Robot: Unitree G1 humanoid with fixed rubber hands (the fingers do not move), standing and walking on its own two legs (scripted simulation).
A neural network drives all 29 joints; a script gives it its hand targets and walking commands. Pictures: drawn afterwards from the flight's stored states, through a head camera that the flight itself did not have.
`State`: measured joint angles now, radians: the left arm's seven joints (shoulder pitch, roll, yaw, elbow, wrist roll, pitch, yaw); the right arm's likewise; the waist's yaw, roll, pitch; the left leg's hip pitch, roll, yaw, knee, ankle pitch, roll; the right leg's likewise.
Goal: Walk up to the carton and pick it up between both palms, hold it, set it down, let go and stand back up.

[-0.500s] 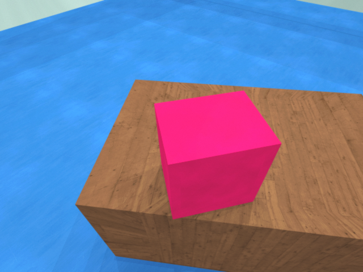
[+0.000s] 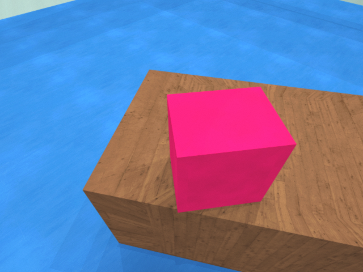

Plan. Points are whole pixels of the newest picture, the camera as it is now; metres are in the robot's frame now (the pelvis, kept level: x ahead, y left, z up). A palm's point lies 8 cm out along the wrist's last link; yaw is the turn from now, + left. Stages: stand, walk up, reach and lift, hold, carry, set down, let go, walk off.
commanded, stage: walk up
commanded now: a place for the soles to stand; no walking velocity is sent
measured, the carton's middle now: (217, 152) +0.46 -0.07 -0.04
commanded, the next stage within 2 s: reach and lift in 0.42 s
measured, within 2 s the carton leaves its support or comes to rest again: neither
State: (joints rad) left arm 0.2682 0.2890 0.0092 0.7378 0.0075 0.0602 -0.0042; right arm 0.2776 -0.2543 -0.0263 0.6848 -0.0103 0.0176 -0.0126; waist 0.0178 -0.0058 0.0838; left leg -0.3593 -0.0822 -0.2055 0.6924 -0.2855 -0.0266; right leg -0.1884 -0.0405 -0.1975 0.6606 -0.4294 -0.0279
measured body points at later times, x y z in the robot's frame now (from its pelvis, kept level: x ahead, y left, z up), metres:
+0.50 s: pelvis -0.01 -0.01 -0.01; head +0.01 +0.01 +0.44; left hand +0.08 +0.27 -0.13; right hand +0.12 -0.27 -0.11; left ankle +0.06 +0.13 -0.72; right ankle -0.04 -0.09 -0.72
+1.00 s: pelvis -0.02 -0.03 +0.01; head -0.01 -0.01 +0.46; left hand +0.16 +0.21 -0.10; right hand +0.13 -0.30 -0.07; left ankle +0.06 +0.13 -0.72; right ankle -0.04 -0.09 -0.72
